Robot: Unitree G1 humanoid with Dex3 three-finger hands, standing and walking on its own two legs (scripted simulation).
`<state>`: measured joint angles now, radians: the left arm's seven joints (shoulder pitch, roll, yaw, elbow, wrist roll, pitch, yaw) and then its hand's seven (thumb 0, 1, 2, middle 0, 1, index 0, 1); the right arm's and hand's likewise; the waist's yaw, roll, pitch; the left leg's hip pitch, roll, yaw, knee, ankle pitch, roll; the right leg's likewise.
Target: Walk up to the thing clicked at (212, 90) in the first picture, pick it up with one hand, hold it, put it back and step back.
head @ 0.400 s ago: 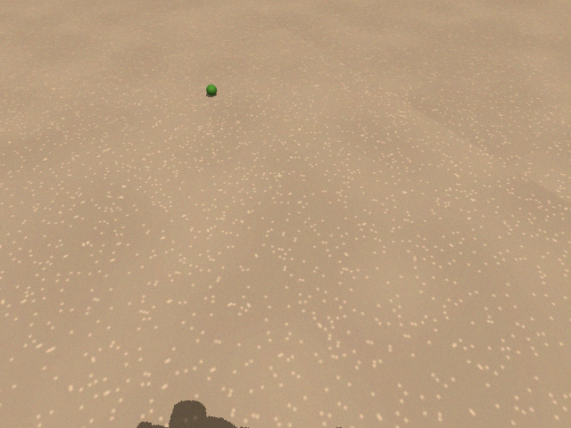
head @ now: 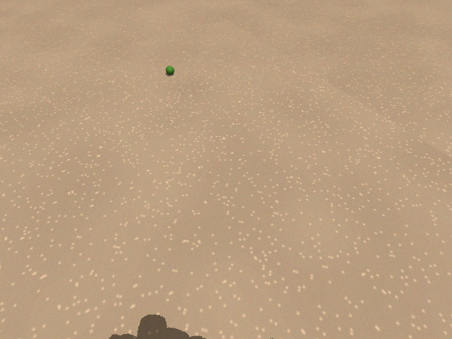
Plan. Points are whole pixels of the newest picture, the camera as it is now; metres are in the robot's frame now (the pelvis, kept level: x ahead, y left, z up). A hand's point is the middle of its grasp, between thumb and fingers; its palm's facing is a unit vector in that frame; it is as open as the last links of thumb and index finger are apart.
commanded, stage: stand
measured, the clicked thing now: (170, 70) +2.25 +0.56 -0.75
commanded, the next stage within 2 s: walk up in 0.72 s
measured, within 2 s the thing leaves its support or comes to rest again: neither
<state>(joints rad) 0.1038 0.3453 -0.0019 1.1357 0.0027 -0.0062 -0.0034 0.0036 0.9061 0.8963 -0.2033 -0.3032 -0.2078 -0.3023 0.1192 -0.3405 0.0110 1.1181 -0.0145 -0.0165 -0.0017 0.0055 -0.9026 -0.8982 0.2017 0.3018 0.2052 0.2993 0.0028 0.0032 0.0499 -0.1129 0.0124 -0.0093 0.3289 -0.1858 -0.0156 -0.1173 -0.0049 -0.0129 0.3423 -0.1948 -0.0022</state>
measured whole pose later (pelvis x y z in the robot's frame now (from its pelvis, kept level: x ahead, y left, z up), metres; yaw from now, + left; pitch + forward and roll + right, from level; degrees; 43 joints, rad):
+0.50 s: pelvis +0.01 +0.00 +0.00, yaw +0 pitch -2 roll +0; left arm 0.10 0.34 0.00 1.13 0.00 -0.01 0.00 0.00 0.91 0.90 -0.20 -0.30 -0.21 -0.30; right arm 0.11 -0.34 0.01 1.11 -0.01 -0.01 0.00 0.01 -0.90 -0.90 0.20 0.30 0.20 0.30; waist 0.00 0.00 0.05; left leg -0.10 0.02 -0.01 0.32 -0.19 -0.02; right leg -0.10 0.00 -0.02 0.32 -0.19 0.00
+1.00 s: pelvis -0.02 -0.02 -0.01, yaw +11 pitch -1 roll +1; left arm 0.09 0.39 0.07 0.88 0.03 0.02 -0.01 0.00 0.91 0.90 -0.20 -0.30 -0.21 -0.30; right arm 0.20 -0.41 -0.08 0.89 -0.03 0.05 0.00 0.01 -0.90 -0.90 0.20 0.30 0.21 0.30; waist 0.00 -0.02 0.14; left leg -0.44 -0.02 -0.03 0.97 -0.42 -0.02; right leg -0.21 -0.06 -0.11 0.52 -0.29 -0.03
